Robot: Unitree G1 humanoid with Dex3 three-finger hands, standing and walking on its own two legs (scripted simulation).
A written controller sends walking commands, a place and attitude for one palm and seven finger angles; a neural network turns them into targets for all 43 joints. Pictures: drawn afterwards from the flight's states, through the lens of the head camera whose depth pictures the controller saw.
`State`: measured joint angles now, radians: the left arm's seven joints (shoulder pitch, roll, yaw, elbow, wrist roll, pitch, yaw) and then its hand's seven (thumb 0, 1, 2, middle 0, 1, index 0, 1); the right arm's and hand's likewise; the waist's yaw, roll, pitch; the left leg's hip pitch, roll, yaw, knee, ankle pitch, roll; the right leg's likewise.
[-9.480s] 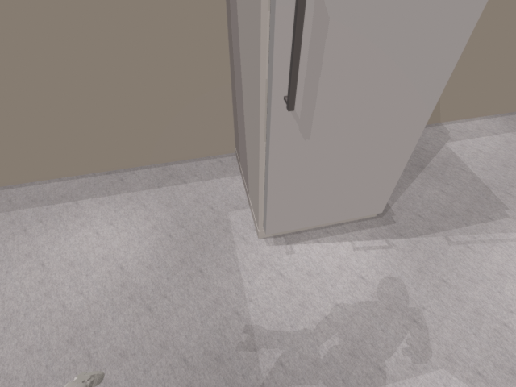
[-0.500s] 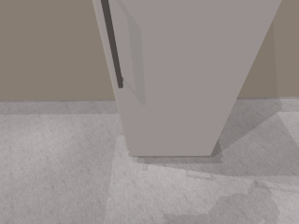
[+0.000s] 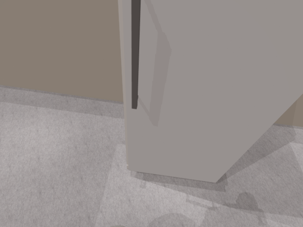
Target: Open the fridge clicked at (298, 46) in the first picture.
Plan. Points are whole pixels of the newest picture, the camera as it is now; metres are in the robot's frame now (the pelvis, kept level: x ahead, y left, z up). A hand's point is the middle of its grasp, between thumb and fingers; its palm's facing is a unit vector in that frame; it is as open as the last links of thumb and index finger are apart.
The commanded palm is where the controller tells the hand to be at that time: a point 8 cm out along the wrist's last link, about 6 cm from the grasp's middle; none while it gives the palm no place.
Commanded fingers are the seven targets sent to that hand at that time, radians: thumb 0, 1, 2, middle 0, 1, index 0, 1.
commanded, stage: come to a stop and stand still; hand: left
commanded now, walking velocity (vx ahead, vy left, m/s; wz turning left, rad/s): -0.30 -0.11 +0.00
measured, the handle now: (136, 58) +0.50 +0.12 +0.18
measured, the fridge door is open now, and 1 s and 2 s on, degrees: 0 0 0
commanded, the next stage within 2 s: none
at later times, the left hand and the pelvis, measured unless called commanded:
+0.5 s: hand out of the picture +0.06 +0.17 -0.16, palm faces +0.02 -0.96 -0.28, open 7.4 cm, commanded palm none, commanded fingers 0.00 0.90 0.90 -0.20 -0.30 -0.20 -0.30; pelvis -0.03 -0.04 -0.01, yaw +1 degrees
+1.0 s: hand out of the picture +0.02 +0.22 -0.15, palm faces +0.01 -0.94 -0.33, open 7.4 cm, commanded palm none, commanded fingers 0.00 0.90 0.90 -0.20 -0.30 -0.20 -0.30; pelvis -0.05 -0.03 +0.00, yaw +1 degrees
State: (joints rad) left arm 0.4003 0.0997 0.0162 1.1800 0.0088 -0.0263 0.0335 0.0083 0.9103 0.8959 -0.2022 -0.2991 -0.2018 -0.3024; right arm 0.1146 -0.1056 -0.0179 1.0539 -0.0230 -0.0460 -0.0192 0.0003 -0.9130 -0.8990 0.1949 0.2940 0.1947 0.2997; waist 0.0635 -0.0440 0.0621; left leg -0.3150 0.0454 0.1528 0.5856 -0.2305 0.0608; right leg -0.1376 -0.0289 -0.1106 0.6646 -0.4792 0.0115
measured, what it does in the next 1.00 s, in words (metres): steps on the spot: right foot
